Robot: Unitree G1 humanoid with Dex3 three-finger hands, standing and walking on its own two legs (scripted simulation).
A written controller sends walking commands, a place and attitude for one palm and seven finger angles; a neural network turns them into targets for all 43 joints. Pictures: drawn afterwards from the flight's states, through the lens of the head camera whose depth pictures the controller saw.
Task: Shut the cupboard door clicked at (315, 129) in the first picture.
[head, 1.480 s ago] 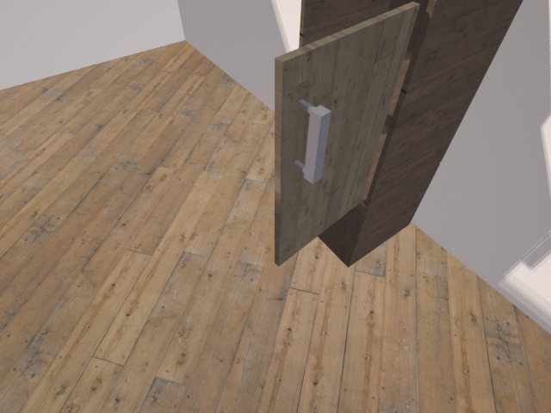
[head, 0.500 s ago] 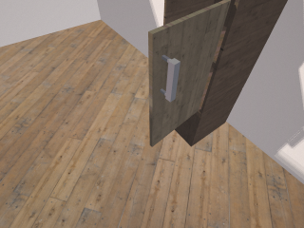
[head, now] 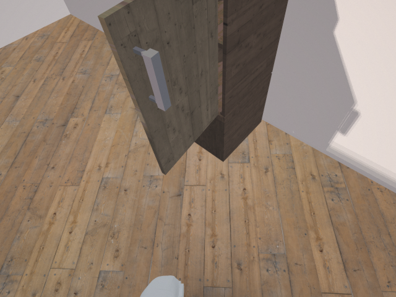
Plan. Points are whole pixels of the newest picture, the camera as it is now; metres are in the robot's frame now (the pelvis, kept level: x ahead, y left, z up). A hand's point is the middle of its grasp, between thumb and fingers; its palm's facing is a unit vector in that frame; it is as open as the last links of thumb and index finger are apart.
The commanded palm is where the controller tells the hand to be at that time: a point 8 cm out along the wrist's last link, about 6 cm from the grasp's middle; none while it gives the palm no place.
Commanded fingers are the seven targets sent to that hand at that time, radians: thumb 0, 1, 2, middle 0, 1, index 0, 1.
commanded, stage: walk around to get in front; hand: left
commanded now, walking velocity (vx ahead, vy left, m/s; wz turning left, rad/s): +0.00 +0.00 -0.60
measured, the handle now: (151, 79) +0.55 +0.15 +0.10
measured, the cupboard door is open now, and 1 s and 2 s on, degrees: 96 96 96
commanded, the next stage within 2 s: none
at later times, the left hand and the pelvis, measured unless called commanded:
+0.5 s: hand out of the picture +0.11 +0.25 -0.18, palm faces -0.16 -0.96 -0.22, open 7.4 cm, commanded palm none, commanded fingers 0.00 0.90 0.90 -0.20 -0.30 -0.20 -0.30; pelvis +0.04 +0.06 +0.00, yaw -15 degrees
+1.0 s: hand (170, 228) +0.28 +0.11 -0.15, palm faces -0.61 -0.75 -0.27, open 7.4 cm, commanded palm none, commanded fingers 0.00 0.90 0.90 -0.20 -0.30 -0.20 -0.30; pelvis +0.04 +0.05 +0.00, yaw -36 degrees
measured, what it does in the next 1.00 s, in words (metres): steps on the spot, turning right: left foot, then right foot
